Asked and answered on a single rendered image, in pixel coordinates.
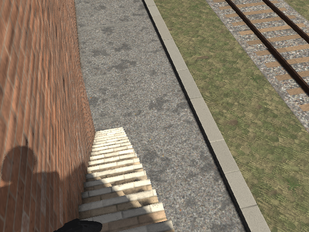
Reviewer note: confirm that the left robot hand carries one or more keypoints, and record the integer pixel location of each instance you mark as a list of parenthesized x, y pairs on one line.
[(77, 225)]

